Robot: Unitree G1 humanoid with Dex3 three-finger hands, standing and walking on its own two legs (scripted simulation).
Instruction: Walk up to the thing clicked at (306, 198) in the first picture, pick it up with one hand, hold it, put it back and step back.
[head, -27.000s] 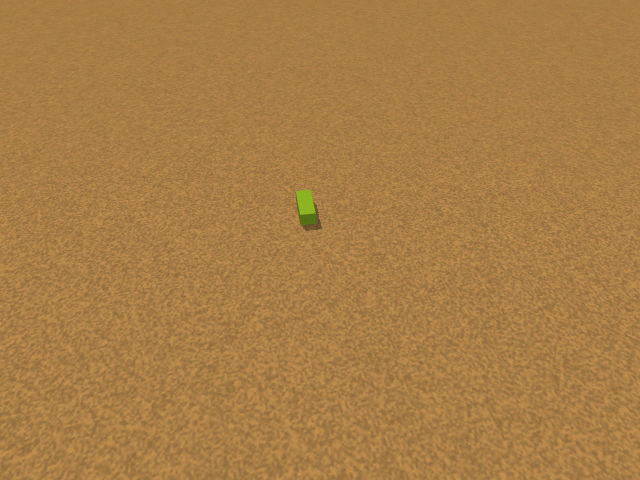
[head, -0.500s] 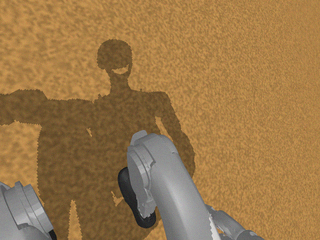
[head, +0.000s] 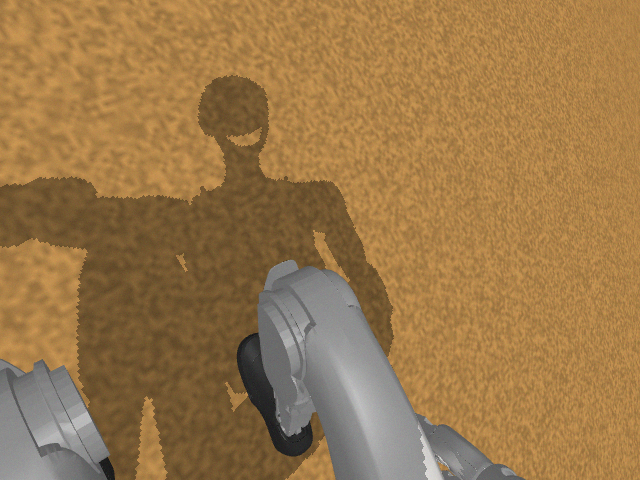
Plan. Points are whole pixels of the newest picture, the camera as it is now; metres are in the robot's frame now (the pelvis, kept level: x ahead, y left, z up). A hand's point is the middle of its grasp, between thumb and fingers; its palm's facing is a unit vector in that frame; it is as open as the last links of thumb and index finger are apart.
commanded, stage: settle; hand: left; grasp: from above
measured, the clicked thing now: out of the picture +0.45 +0.38 -0.27
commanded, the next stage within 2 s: lift in 0.66 s
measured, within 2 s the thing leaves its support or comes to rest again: leaves its support in 0.04 s
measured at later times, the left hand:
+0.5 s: hand out of the picture +0.44 +0.39 -0.17, palm faces -0.42 -0.15 -0.90, open 10.2 cm
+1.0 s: hand out of the picture +0.42 +0.38 -0.11, palm faces -0.44 -0.16 -0.88, open 10.2 cm
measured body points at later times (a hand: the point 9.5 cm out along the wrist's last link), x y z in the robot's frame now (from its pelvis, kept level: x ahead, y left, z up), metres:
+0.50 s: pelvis +0.00 +0.00 +0.01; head +0.24 +0.13 +0.37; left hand +0.46 +0.39 -0.12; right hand +0.12 -0.25 -0.07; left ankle +0.06 +0.14 -0.27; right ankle +0.11 -0.13 -0.27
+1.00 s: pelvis -0.01 -0.01 +0.04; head +0.22 +0.11 +0.41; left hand +0.44 +0.39 -0.06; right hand +0.09 -0.27 -0.06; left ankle +0.06 +0.14 -0.27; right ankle +0.11 -0.13 -0.27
